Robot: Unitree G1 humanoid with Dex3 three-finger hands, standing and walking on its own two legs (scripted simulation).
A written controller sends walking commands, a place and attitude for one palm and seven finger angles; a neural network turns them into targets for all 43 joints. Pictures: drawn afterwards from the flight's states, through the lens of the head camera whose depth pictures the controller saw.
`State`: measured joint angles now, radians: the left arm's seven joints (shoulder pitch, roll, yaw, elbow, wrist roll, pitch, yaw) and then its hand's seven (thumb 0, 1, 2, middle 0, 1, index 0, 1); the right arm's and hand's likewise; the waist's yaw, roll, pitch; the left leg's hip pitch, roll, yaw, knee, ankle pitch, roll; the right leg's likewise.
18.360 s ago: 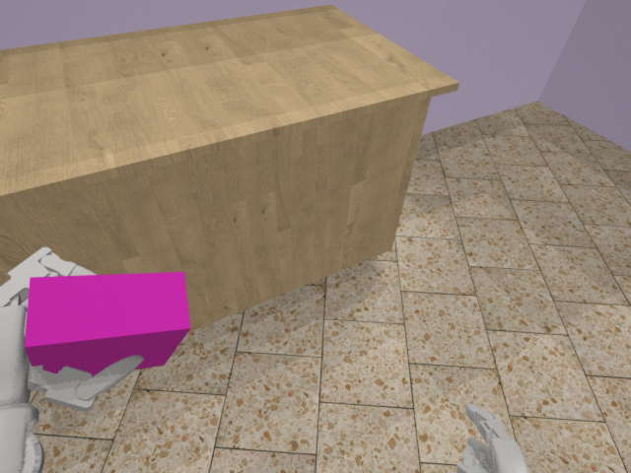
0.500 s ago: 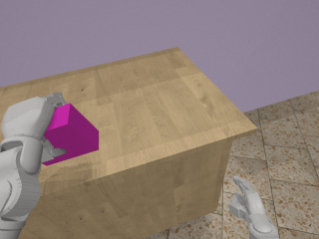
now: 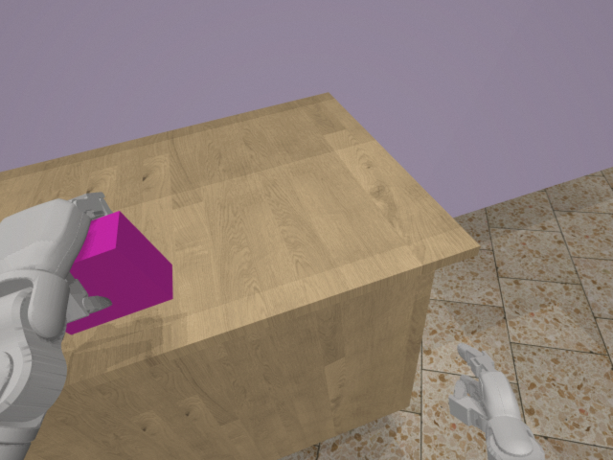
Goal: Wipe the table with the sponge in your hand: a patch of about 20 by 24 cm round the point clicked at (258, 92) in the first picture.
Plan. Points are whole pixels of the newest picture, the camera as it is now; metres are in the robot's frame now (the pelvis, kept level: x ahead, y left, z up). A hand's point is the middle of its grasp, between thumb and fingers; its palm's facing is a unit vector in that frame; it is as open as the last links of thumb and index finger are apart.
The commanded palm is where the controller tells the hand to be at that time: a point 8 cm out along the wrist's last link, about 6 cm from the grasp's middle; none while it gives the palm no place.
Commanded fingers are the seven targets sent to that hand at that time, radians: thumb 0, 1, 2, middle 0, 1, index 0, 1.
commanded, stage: move the sponge above the wiping area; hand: left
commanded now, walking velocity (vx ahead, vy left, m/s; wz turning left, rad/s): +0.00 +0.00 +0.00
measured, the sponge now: (104, 284) +0.24 +0.30 +0.15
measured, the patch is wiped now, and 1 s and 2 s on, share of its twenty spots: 0.00 0.00 0.00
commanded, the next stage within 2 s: none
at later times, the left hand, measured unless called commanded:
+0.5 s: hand (76, 266) +0.24 +0.33 +0.18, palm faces +0.14 -0.06 -0.99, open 10.0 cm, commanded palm +0.20 +0.32 +0.25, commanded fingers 0.00 0.10 1.30 -1.20 -1.60 -1.20 -1.60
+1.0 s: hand (80, 270) +0.25 +0.33 +0.16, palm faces +0.10 -0.05 -0.99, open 10.0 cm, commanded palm +0.21 +0.33 +0.23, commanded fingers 0.00 0.10 1.30 -1.20 -1.60 -1.20 -1.60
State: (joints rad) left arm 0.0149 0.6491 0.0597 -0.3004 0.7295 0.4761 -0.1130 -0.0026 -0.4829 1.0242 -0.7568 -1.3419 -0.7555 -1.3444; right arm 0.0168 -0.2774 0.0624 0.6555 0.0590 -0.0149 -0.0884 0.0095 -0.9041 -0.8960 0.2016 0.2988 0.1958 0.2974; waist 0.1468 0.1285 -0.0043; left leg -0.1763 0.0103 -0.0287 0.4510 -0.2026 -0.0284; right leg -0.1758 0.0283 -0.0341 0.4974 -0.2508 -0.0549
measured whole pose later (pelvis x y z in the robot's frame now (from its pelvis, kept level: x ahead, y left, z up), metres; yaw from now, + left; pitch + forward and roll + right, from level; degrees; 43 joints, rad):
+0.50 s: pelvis +0.01 +0.01 +0.00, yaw +1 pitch -3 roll +1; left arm 0.00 0.64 0.05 -0.24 0.77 0.45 -0.13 0.00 -0.48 1.02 -0.76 -1.34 -0.75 -1.35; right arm 0.01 -0.26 0.07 0.67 0.05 -0.02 -0.08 0.01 -0.90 -0.90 0.20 0.30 0.20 0.30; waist 0.15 0.12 0.00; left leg -0.18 -0.01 -0.03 0.45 -0.21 -0.01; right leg -0.17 0.01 -0.04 0.48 -0.25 -0.04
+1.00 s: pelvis +0.01 +0.02 +0.00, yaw +1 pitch -3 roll +0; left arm -0.03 0.62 0.01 -0.18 0.82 0.43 -0.13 0.00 -0.48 1.03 -0.76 -1.34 -0.75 -1.35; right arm 0.01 -0.25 0.07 0.68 0.05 -0.01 -0.07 0.01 -0.90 -0.90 0.20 0.30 0.20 0.30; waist 0.15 0.12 0.00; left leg -0.17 -0.01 -0.04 0.43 -0.19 0.00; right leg -0.15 0.01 -0.04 0.45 -0.24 -0.03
